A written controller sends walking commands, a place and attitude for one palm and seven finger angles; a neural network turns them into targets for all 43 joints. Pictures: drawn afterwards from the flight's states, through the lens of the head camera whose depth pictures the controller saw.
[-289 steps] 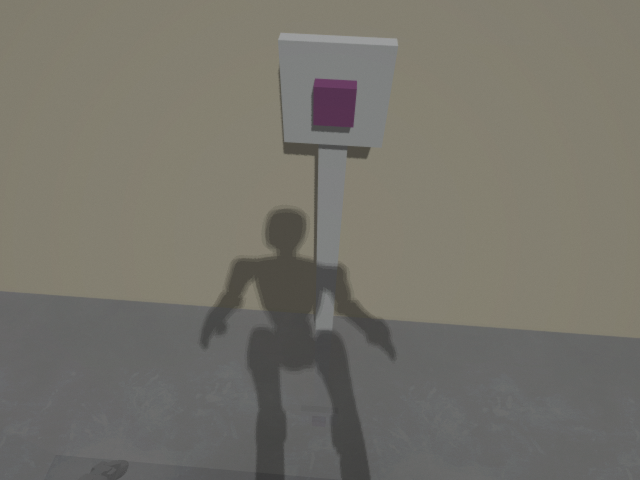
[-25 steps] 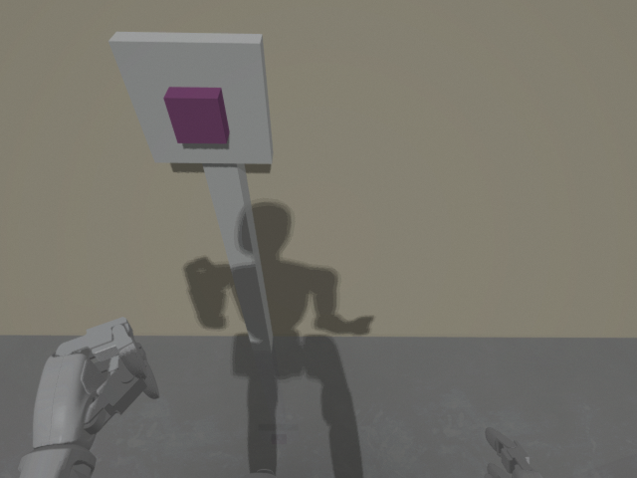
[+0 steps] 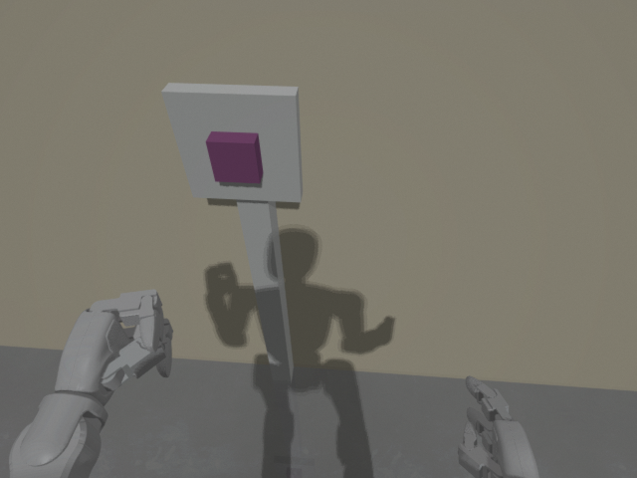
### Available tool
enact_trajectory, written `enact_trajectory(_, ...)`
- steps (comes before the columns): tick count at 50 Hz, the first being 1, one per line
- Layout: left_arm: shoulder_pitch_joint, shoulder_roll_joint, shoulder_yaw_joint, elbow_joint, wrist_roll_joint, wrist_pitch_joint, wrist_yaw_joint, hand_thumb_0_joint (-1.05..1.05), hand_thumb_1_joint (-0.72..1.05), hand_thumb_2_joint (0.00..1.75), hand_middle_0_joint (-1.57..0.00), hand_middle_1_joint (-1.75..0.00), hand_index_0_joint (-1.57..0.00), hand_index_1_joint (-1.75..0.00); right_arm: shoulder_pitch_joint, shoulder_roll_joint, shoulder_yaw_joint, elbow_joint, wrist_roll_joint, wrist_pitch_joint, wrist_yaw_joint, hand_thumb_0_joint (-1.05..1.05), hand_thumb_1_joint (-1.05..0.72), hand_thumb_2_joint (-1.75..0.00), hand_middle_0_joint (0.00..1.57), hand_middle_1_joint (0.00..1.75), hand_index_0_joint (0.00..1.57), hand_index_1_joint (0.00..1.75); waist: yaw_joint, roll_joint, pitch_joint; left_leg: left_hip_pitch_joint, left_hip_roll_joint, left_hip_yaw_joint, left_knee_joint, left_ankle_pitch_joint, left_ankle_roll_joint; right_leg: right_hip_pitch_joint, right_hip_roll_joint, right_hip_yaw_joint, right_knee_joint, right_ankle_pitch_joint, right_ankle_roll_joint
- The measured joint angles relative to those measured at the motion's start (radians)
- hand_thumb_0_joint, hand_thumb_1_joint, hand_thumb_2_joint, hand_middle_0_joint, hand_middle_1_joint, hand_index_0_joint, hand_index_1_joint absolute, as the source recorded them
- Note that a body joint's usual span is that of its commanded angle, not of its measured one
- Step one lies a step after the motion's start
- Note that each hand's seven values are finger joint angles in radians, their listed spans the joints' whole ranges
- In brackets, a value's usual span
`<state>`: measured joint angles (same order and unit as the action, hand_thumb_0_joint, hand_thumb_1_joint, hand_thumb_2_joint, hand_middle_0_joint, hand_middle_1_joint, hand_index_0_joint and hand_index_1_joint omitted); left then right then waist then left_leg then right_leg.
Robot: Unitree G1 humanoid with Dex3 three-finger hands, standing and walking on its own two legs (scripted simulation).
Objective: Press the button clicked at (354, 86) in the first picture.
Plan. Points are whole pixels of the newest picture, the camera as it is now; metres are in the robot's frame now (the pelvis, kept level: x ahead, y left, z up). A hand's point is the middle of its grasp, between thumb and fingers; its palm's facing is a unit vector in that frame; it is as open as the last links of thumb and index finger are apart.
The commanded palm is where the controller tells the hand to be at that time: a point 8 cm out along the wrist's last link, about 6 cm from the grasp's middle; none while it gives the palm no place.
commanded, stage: raise the hand and make a fist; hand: left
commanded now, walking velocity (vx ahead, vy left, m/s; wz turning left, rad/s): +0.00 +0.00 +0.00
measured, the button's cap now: (236, 156) +0.53 +0.19 +0.15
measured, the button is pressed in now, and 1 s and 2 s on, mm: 0 0 0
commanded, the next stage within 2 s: aim a knuckle at the button in 0.56 s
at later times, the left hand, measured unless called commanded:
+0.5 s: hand (156, 326) +0.23 +0.20 +0.14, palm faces +0.10 -0.99 -0.06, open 3.1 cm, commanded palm +0.20 +0.24 +0.14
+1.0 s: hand (193, 294) +0.28 +0.17 +0.13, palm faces +0.01 -1.00 -0.03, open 3.1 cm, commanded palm +0.26 +0.23 +0.13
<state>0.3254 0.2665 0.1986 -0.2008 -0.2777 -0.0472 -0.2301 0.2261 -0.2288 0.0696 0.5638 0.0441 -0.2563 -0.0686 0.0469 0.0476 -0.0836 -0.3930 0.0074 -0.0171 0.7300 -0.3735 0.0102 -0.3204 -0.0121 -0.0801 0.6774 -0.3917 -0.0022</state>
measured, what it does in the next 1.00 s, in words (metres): stands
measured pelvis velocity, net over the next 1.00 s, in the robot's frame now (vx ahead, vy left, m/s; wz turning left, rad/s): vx -0.01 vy -0.01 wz -0.01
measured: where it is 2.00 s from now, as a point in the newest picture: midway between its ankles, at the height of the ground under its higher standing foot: outside the picture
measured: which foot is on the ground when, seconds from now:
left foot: down 0.00-1.00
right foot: down 0.00-1.00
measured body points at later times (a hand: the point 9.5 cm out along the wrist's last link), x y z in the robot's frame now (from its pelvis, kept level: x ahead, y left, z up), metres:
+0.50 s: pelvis +0.00 -0.02 +0.01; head -0.03 -0.03 +0.46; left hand +0.22 +0.25 +0.14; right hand +0.17 -0.25 -0.06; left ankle +0.00 +0.11 -0.72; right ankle -0.02 -0.12 -0.72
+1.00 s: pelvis -0.01 -0.01 +0.01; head -0.02 -0.03 +0.46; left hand +0.27 +0.23 +0.14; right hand +0.16 -0.24 -0.06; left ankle +0.00 +0.11 -0.72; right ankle -0.02 -0.12 -0.72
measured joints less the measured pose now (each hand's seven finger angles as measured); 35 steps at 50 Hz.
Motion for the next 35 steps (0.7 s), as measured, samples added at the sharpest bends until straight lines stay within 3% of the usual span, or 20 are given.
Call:
enact_trajectory(9,-0.101,0.026,0.083,0.019,-0.027,0.033,-0.013,0.01,0.90,0.90,-1.30,-1.50,-1.30,-1.50,0.018,-0.009,0.004,0.046,0.004,0.000,-0.008,0.01,-0.90,-0.90,0.20,0.30,0.20,0.30,0.005,-0.002,0.016,0.064,0.003,-0.004,-0.065,0.027,-0.009,0.062,0.005,-0.004,-0.059,0.023,-0.008)
enact_trajectory(18,-0.093,0.019,0.069,0.060,-0.034,0.121,-0.043,0.01,0.90,0.90,-1.30,-1.50,-1.30,-1.50,0.017,-0.028,-0.010,0.044,0.011,0.013,-0.015,0.01,-0.90,-0.90,0.20,0.30,0.20,0.30,-0.015,0.005,0.019,0.094,0.006,0.010,-0.113,0.054,-0.014,0.076,0.008,0.009,-0.084,0.042,-0.013)
enact_trajectory(27,-0.085,-0.002,0.077,0.038,-0.016,0.022,0.007,0.01,0.90,0.90,-1.30,-1.50,-1.30,-1.50,0.024,-0.025,-0.017,0.056,0.006,-0.011,-0.011,0.01,-0.90,-0.90,0.20,0.30,0.20,0.30,-0.003,-0.006,0.032,0.103,0.015,-0.001,-0.114,0.061,-0.025,0.088,0.018,0.000,-0.087,0.047,-0.024)
enact_trajectory(35,-0.090,0.010,0.059,0.085,-0.025,0.062,-0.032,0.01,0.90,0.90,-1.30,-1.50,-1.30,-1.50,0.013,-0.020,-0.009,0.061,0.010,-0.013,-0.023,0.01,-0.90,-0.90,0.20,0.30,0.20,0.30,-0.008,0.006,0.030,0.106,0.017,0.001,-0.125,0.071,-0.025,0.088,0.020,0.002,-0.095,0.056,-0.024)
